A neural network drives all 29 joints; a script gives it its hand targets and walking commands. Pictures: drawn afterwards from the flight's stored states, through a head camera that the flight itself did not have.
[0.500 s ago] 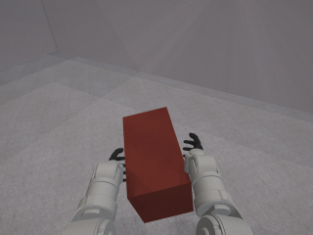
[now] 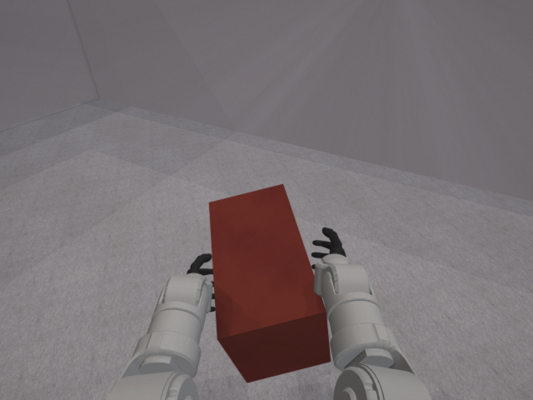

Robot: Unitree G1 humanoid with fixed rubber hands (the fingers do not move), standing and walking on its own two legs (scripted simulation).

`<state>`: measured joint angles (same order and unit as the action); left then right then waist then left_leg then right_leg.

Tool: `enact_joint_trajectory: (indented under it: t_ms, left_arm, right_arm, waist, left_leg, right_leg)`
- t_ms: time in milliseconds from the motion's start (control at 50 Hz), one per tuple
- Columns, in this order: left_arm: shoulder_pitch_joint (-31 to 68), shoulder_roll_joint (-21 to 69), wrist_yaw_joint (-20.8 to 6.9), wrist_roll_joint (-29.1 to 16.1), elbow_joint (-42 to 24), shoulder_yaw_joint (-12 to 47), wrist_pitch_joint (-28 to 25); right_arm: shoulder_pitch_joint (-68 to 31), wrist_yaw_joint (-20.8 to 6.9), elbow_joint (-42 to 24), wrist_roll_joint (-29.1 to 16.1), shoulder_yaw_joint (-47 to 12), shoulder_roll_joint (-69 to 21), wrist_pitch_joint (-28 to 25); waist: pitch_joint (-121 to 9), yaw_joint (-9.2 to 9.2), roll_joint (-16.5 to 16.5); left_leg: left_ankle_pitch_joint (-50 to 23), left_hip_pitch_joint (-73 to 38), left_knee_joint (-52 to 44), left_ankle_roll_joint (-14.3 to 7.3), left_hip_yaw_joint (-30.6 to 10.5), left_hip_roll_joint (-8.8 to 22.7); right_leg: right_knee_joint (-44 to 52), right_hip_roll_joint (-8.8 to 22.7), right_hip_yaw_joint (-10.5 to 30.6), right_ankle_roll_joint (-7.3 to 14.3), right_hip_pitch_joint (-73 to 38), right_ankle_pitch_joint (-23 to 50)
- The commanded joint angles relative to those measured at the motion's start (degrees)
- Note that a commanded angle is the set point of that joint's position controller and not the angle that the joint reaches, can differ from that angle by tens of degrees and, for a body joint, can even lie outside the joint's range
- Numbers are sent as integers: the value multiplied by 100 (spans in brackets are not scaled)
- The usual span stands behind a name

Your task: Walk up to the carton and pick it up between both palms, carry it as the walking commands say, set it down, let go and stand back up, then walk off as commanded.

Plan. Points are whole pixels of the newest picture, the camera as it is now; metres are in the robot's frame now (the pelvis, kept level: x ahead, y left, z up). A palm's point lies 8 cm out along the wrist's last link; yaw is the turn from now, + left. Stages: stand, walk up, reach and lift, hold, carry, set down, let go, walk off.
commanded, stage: hold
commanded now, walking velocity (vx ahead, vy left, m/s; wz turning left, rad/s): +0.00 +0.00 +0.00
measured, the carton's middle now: (266, 277) +0.38 +0.00 -0.01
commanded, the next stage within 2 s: carry in 0.28 s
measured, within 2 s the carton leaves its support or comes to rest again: neither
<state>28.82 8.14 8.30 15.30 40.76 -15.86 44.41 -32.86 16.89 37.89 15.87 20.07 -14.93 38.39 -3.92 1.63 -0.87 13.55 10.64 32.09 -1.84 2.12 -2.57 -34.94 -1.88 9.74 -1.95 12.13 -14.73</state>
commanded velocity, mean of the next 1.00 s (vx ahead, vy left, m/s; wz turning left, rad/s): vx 0.00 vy -0.07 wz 0.00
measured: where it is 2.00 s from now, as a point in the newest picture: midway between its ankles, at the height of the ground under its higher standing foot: outside the picture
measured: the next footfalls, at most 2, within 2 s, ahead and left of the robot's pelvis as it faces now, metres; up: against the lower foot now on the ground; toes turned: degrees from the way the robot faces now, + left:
none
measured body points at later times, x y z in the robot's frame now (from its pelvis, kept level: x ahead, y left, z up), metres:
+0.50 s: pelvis +0.00 -0.01 -0.01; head -0.04 -0.02 +0.44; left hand +0.33 +0.12 +0.05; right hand +0.34 -0.12 +0.09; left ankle +0.05 +0.10 -0.73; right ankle +0.05 -0.13 -0.73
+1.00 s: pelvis -0.01 -0.01 -0.01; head -0.04 -0.01 +0.44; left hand +0.30 +0.11 +0.09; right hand +0.32 -0.12 +0.11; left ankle +0.02 +0.09 -0.73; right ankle +0.05 -0.13 -0.73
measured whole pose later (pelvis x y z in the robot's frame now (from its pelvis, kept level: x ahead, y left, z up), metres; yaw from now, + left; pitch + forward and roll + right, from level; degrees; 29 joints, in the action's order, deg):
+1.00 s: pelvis -0.01 -0.01 -0.01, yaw +0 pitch +2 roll -1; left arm 26.6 12.7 19.9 6.9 -0.5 -9.5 74.0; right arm -30.5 16.0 1.6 11.5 10.4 -14.3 66.9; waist -7.3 -0.1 1.7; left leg 19.2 25.7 42.2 -1.3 2.1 1.3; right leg -38.5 -2.8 3.2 0.1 26.9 -14.0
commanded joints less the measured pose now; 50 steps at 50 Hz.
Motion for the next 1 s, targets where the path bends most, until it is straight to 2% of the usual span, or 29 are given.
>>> enact_joint_trajectory:
  t_ms: [0,180,200,220,240,260,320,340,360,380,400,460,480,500,520,540,560,580,640,660,680,700,720,740,780,840,880,940,980]
  left_arm:
    - [5212,6340,-1799,-1695,-1813,2250,-897]
    - [5136,6238,-1803,-1629,-1592,2146,-967]
    - [5445,6289,-1802,-1682,-1722,2169,-998]
    - [5571,6203,-1782,-1661,-1874,2212,-1032]
    - [5546,6301,-1805,-1744,-1918,2301,-1043]
    - [5541,6134,-1810,-1777,-2039,2536,-874]
    - [5817,6320,-1654,-2209,-3019,2984,-633]
    - [6050,6340,-1554,-2468,-3596,3132,-542]
    - [5807,6432,-1494,-2630,-3687,3126,-324]
    - [5601,6413,-1395,-2733,-3946,3288,-169]
    - [5773,6439,-1298,-2927,-4369,3442,22]
    - [5519,6413,-1055,-3276,-5192,3884,544]
    - [5277,6440,-941,-3249,-5199,3903,732]
    - [4831,6305,-917,-3174,-4925,3733,917]
    - [4511,6136,-809,-3113,-5098,3709,1097]
    - [4125,6177,-701,-3123,-5336,3783,1250]
    - [4042,6217,-589,-3084,-5537,3742,1378]
    - [3963,6162,-478,-3017,-5744,3685,1480]
    - [4079,5952,-242,-2981,-6324,3633,1744]
    - [4110,5898,-202,-3010,-6547,3694,1772]
    - [3917,6028,-153,-2990,-6435,3717,1853]
    - [3787,6155,-147,-3009,-6517,3721,1900]
    - [3645,6215,-131,-2974,-6441,3661,1960]
    - [3675,6154,-134,-2997,-6423,3747,2032]
    - [3431,6299,-180,-2982,-5996,3688,2099]
    - [3471,6249,-225,-3082,-6000,3714,2191]
    - [3411,6295,-230,-3084,-5899,3759,2253]
    - [3700,6403,-249,-3079,-6014,3769,2278]
    - [3724,6388,-270,-3055,-6012,3711,2308]
  right_arm:
    - [-2232,-2912,818,-1171,-2026,-6312,157]
    - [-2341,-2904,789,-1180,-2075,-6290,109]
    - [-2323,-2933,936,-1084,-1903,-6257,99]
    - [-2480,-2938,926,-1230,-2030,-6351,76]
    - [-2297,-2953,784,-1113,-2029,-6297,45]
    - [-2853,-2883,258,-1504,-2679,-6443,130]
    - [-2737,-2670,-329,-1748,-2791,-6432,379]
    - [-2771,-2557,-722,-1970,-3044,-6523,502]
    - [-2951,-2419,-1250,-2137,-3345,-6631,633]
    - [-2777,-2321,-1477,-2292,-3393,-6596,780]
    - [-2818,-2236,-1812,-2439,-3689,-6771,990]
    - [-2691,-1958,-2526,-2670,-3975,-6731,1452]
    - [-2623,-1874,-2685,-2685,-3934,-6647,1595]
    - [-2409,-1804,-2743,-2602,-3896,-6433,1805]
    - [-1894,-1728,-2877,-2706,-3873,-6401,1941]
    - [-1381,-1645,-3161,-2741,-3853,-6271,2079]
    - [-1568,-1588,-3389,-2875,-3948,-6290,2218]
    - [-1613,-1554,-3682,-3025,-4043,-6243,2290]
    - [-1281,-1474,-3720,-2991,-3756,-6162,2592]
    - [-1244,-1457,-3793,-3062,-3772,-6198,2629]
    - [-1080,-1430,-3824,-3037,-3707,-6189,2686]
    - [-1087,-1406,-4069,-3061,-3772,-6168,2691]
    - [-1200,-1396,-4188,-3062,-3844,-6169,2737]
    - [-926,-1369,-4037,-2927,-3765,-6117,2787]
    - [-1243,-1329,-4308,-2906,-3882,-6088,2830]
    - [-1136,-1309,-4242,-2878,-3752,-6106,2900]
    - [-1152,-1285,-4216,-2848,-3712,-6091,2945]
    - [-1333,-1345,-4149,-2857,-3644,-6153,2974]
    - [-1221,-1364,-4078,-2823,-3661,-6156,3023]
  waist:
    - [-1727,90,439]
    - [-1670,-72,323]
    - [-1611,140,232]
    - [-1569,11,335]
    - [-1891,150,239]
    - [-2139,-72,412]
    - [-1746,-29,1195]
    - [-2099,-27,1334]
    - [-2202,-32,996]
    - [-2363,-42,1232]
    - [-2580,-79,1002]
    - [-3010,-204,1224]
    - [-3212,-223,997]
    - [-3223,-168,-320]
    - [-3229,-133,-1147]
    - [-3286,-148,-1346]
    - [-3067,-187,-1076]
    - [-3134,-198,-894]
    - [-3202,-139,-520]
    - [-3471,-133,-313]
    - [-3500,-125,120]
    - [-3236,-136,1219]
    - [-3121,-187,1358]
    - [-3217,-155,1627]
    - [-3026,-221,725]
    - [-3515,-140,-388]
    - [-3431,-149,-335]
    - [-2911,-168,608]
    - [-2641,-174,671]
  left_leg:
    - [52,-253,-944,156,-870,202]
    - [261,-73,-958,52,-905,170]
    - [438,-85,-1029,84,-935,264]
    - [407,-79,-1009,86,-920,238]
    - [118,-262,-976,139,-950,265]
    - [942,233,-393,62,-854,908]
    - [1950,240,-996,-152,-1651,1528]
    - [1692,115,-1089,-240,-1828,1760]
    - [1516,331,-1130,-425,-2005,2100]
    - [998,0,-985,-449,-1962,2130]
    - [511,56,-804,-531,-1924,2216]
    - [-1737,-24,451,-407,-1189,1883]
    - [-2085,274,1075,-151,-780,1489]
    - [-815,1020,1732,186,-258,844]
    - [869,1856,2091,341,129,388]
    - [1872,2271,2313,335,308,194]
    - [2033,2401,2451,314,193,234]
    - [1977,2156,2305,262,184,312]
    - [548,526,421,257,265,514]
    - [184,-34,216,199,-113,817]
    - [-807,-383,-50,4,-736,1334]
    - [-2394,-778,-73,-313,-1569,2063]
    - [-3479,-872,101,-620,-1808,2357]
    - [-3543,-771,63,-698,-1724,2354]
    - [-2445,-215,328,-391,-917,1669]
    - [-204,410,1159,170,-183,711]
    - [383,332,596,89,-199,701]
    - [-350,169,14,-117,-921,1200]
    - [-421,172,-274,-311,-1169,1393]
  right_leg:
    - [685,-189,-675,168,-574,508]
    - [738,-150,-621,155,-746,302]
    - [652,-196,-658,141,-651,278]
    - [644,-174,-677,122,-634,293]
    - [636,-206,-681,151,-589,496]
    - [580,512,-222,197,497,88]
    - [-305,161,-462,68,1505,-457]
    - [-907,101,-557,21,1391,-275]
    - [-1287,164,-654,-21,1342,-301]
    - [-1322,171,-689,11,1559,-352]
    - [-1248,226,-659,54,1489,-335]
    - [-81,278,-505,243,1003,-117]
    - [450,494,-211,443,397,791]
    - [828,933,435,613,-57,2521]
    - [868,1476,1036,870,-654,3075]
    - [758,1756,1258,1096,-895,3169]
    - [683,1784,1431,1243,-766,3796]
    - [659,1689,1159,1204,-500,3318]
    - [241,1113,90,805,322,3467]
    - [103,1007,-122,594,433,3301]
    - [-284,811,-278,362,812,2698]
    - [-532,459,-532,178,1671,1354]
    - [-387,223,-705,154,1846,88]
    - [-378,134,-896,158,1710,-688]
    - [437,183,-711,318,1000,121]
    - [217,1089,231,780,-256,3951]
    - [72,1057,38,784,-86,3556]
    - [176,576,-256,460,821,1318]
    - [223,374,-450,356,1048,434]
